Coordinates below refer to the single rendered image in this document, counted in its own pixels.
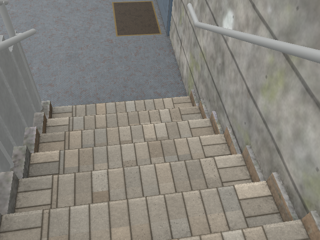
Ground stairs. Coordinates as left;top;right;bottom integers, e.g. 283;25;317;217
0;96;311;240

